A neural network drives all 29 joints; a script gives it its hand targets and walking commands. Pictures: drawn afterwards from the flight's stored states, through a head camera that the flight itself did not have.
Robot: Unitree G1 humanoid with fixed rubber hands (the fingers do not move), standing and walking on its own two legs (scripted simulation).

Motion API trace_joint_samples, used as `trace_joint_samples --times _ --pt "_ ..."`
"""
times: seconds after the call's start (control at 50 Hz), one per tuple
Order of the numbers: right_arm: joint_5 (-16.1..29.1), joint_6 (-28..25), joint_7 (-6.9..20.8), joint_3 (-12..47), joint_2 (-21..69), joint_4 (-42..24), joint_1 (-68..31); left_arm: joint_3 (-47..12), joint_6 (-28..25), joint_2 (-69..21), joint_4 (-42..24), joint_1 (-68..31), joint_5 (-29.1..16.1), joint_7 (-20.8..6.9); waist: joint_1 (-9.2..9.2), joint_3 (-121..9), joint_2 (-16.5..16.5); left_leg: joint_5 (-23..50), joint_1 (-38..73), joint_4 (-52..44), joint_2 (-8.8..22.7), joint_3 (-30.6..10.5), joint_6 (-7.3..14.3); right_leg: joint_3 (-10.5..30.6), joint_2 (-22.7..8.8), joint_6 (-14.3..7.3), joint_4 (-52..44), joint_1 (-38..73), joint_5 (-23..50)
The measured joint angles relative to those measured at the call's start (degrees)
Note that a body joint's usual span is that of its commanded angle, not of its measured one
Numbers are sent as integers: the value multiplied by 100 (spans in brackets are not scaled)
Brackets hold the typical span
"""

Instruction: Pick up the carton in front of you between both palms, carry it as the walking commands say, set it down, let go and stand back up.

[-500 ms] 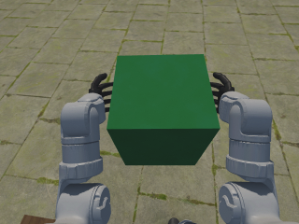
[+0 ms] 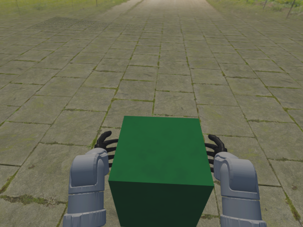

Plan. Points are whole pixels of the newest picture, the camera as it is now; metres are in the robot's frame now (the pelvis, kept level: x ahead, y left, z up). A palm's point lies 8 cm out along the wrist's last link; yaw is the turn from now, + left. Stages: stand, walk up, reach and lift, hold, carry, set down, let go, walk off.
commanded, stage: carry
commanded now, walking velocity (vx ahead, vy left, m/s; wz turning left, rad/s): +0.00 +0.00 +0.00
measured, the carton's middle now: (159, 173) +0.29 +0.00 +0.02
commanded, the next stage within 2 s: none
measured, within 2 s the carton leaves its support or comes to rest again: neither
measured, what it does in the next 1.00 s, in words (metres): walks ahead: right foot, then left foot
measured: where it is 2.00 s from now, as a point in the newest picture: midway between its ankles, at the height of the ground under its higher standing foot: outside the picture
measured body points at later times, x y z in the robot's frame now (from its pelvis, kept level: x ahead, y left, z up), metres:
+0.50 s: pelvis +0.20 -0.03 +0.00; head +0.23 -0.04 +0.45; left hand +0.56 +0.13 +0.10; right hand +0.58 -0.17 +0.09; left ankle +0.18 +0.08 -0.72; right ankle +0.30 -0.09 -0.73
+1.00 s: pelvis +0.29 +0.00 +0.00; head +0.26 +0.00 +0.45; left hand +0.62 +0.17 +0.08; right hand +0.63 -0.13 +0.08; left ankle +0.22 +0.10 -0.73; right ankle +0.30 -0.09 -0.73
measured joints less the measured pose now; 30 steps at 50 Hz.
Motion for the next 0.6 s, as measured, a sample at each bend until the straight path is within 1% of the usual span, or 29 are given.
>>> trace_joint_samples --times 0.08,0.14,0.2,0.26,0.3,0.32,0.34,0.36,0.38,0.4,0.42,0.44,0.5,0.52,0.54,0.56,0.6 --pt "297 16 -77 123 -180 -114 252 -171 13 -106 -212 295 114 17 -249 218 80 -148 525 -445 -24 -36 -4 -21 -227 183 -350 -933 616" --pt "498 -149 -106 155 -323 -134 44 -198 -90 -101 -426 183 156 40 -324 420 124 -185 907 -801 22 -94 -35 -68 -276 259 -856 -1354 1100" --pt "598 -329 -106 142 -435 105 -356 -160 -203 -23 -405 -74 173 62 -301 503 152 -294 1232 -1037 91 -136 -113 -213 -217 211 -1570 -1448 1685" --pt "611 -387 -107 139 -547 446 -843 -93 -239 134 -191 -447 104 87 -232 542 153 -567 1483 -993 141 -141 -201 -457 -50 111 -2311 -1206 2213" --pt "609 -378 -110 139 -644 684 -1176 -63 -242 267 53 -765 19 107 -190 558 125 -847 1543 -665 144 -116 -281 -672 81 42 -2832 -844 2540" --pt "614 -365 -112 126 -696 798 -1318 -59 -243 321 207 -932 -19 118 -164 561 92 -990 1520 -356 137 -77 -350 -797 142 19 -3225 -553 2861" --pt "624 -344 -112 101 -757 917 -1448 -48 -245 352 395 -1110 -38 127 -141 554 35 -1111 1431 99 116 -29 -457 -902 150 -81 -3611 -204 3082" --pt "653 -340 -108 65 -841 1088 -1616 -22 -279 350 596 -1280 -31 138 -80 558 89 -1110 1189 728 179 -22 -623 -958 190 -316 -3711 -46 2709" --pt "691 -346 -104 20 -923 1285 -1803 6 -315 351 789 -1445 -24 155 -3 612 170 -1240 883 1352 200 -158 -788 -970 243 -479 -3635 -32 2361" --pt "715 -340 -106 -10 -985 1450 -1957 15 -333 364 967 -1592 -36 194 46 695 203 -1461 578 1850 179 -321 -887 -966 257 -570 -3562 -25 2140" --pt "717 -321 -108 -21 -1021 1573 -2061 32 -342 384 1102 -1681 -57 208 63 787 220 -1577 344 2084 182 -434 -916 -970 249 -604 -3553 23 2031" --pt "700 -297 -110 -11 -1027 1665 -2120 53 -341 406 1186 -1705 -92 214 60 862 234 -1622 203 1983 234 -480 -915 -979 232 -525 -3605 99 2034" --pt "649 -231 -136 -16 -955 1758 -2148 163 -287 411 1219 -1656 -155 226 43 997 221 -1432 43 849 393 -498 -876 -966 189 -544 -3780 266 2015" --pt "643 -224 -146 -18 -930 1740 -2129 197 -272 402 1190 -1632 -164 229 53 1040 196 -1230 59 461 431 -467 -841 -933 169 -546 -3790 302 1991" --pt "642 -214 -160 -12 -904 1686 -2094 232 -264 385 1132 -1592 -170 230 56 1077 177 -843 114 173 464 -410 -827 -900 148 -535 -3789 345 1958" --pt "647 -199 -180 -8 -877 1605 -2040 262 -261 358 1055 -1529 -178 231 50 1082 169 -492 209 -20 485 -332 -823 -871 127 -513 -3788 385 1918" --pt "648 -147 -209 -16 -839 1439 -1936 299 -260 293 933 -1423 -182 232 -3 997 212 -84 357 -314 511 -272 -797 -874 107 -462 -3785 435 1826"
